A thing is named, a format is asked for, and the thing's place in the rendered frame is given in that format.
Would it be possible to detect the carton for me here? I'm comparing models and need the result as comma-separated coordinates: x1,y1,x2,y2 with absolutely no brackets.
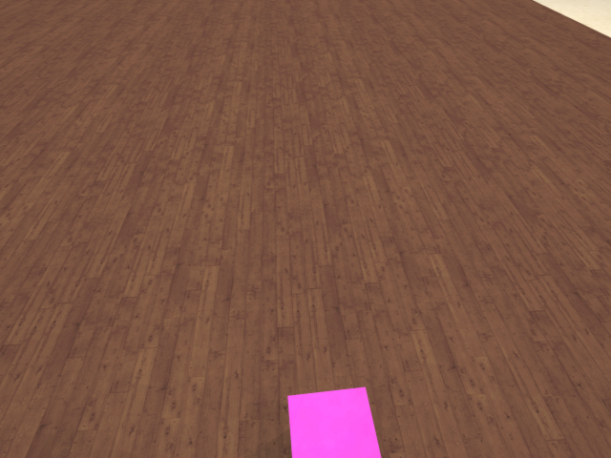
287,387,381,458

